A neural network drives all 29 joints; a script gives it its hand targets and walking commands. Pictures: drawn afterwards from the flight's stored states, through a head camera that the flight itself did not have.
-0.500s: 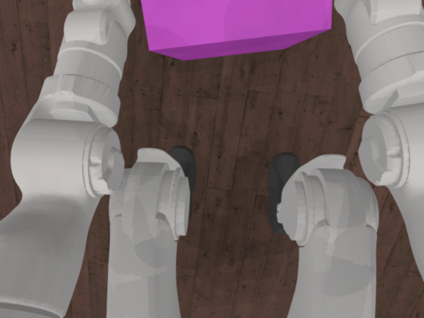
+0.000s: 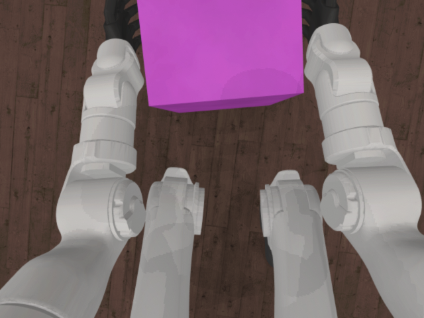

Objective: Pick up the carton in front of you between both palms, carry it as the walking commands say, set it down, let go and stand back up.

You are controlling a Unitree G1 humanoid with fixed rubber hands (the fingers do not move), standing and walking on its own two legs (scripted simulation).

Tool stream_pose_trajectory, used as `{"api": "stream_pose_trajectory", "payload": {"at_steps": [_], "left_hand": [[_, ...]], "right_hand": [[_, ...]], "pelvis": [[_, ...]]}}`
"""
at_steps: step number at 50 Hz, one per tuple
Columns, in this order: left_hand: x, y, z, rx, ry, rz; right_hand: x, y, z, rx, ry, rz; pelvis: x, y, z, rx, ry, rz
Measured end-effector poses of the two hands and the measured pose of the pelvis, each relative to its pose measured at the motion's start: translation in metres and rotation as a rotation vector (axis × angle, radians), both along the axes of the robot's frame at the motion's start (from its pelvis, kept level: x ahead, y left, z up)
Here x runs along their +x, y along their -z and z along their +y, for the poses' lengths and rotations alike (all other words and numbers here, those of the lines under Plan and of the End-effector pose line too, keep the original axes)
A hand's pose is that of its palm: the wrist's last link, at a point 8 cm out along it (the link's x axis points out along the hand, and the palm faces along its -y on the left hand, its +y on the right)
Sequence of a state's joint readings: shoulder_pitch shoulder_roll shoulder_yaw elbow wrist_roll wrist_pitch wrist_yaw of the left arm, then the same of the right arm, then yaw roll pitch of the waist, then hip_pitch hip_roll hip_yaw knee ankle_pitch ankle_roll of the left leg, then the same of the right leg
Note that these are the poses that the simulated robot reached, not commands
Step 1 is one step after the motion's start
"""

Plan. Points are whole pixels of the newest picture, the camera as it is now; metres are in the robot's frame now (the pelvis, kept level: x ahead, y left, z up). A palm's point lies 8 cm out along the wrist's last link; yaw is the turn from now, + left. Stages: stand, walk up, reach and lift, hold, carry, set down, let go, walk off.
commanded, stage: reach and lift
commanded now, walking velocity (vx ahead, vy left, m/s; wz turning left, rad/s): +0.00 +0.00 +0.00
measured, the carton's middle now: (220, 48) +0.54 +0.02 -0.17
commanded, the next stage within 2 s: none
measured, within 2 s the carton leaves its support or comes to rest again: neither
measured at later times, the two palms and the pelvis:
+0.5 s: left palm (58, 21) +0.48 +0.17 +0.07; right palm (398, 1) +0.49 -0.13 +0.07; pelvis -0.01 +0.00 +0.12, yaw +0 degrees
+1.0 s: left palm out of the picture +0.43 +0.16 +0.23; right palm out of the picture +0.44 -0.14 +0.23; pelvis +0.05 +0.00 +0.26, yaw +0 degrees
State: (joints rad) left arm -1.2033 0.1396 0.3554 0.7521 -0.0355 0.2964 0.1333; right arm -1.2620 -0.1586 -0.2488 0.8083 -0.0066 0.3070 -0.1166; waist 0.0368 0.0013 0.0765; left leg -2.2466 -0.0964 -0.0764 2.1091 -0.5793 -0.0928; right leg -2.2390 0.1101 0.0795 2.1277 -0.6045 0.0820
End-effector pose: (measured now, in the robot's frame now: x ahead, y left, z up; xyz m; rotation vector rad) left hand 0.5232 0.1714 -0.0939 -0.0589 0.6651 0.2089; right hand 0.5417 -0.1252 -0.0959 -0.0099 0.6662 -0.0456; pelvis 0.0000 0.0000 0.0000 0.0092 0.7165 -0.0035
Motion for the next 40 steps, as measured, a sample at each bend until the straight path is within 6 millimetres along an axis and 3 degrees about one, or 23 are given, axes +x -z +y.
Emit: {"api": "stream_pose_trajectory", "payload": {"at_steps": [7,18,27,40], "left_hand": [[-0.023,-0.065,-0.002,0.001,0.010,0.038],[-0.037,-0.123,-0.002,0.010,0.017,0.023],[-0.047,-0.172,-0.006,0.006,0.021,0.018],[-0.071,-0.259,-0.009,-0.001,0.024,0.028]], "right_hand": [[-0.024,-0.068,-0.003,0.001,0.013,0.038],[-0.039,-0.126,-0.003,-0.002,0.020,0.022],[-0.052,-0.173,-0.007,0.004,0.033,0.017],[-0.080,-0.261,-0.010,0.011,0.052,0.028]], "pelvis": [[-0.010,-0.044,0.001,-0.002,0.004,0.028],[-0.017,-0.091,0.001,-0.006,-0.001,0.042],[-0.003,-0.129,0.002,-0.007,0.000,0.021],[0.024,-0.204,0.001,-0.007,-0.004,-0.090]]}}
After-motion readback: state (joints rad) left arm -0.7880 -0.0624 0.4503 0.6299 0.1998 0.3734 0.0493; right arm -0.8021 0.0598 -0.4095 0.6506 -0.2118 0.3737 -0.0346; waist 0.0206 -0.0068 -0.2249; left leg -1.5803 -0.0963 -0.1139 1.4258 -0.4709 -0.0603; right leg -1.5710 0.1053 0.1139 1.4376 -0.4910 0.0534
